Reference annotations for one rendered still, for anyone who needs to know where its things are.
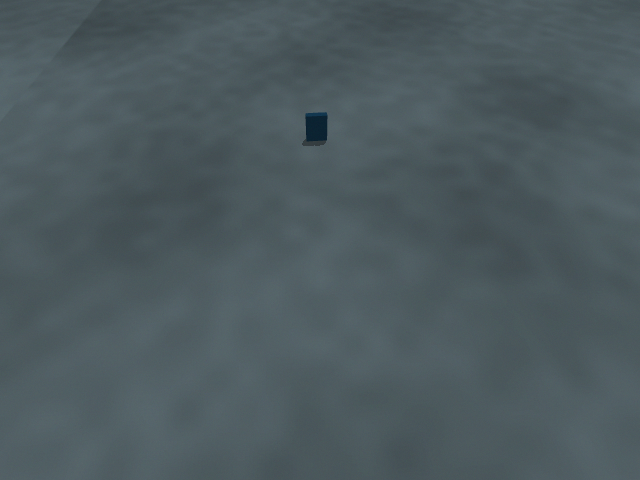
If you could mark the carton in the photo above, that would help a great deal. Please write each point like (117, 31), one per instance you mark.
(316, 126)

